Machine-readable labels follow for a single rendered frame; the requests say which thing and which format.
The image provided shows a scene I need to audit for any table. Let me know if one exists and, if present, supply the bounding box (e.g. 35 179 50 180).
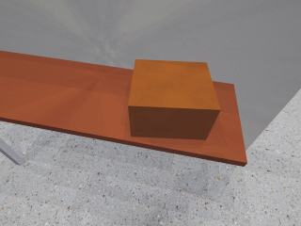
0 50 247 167

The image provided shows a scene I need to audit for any carton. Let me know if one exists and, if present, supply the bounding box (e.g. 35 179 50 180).
128 59 221 140

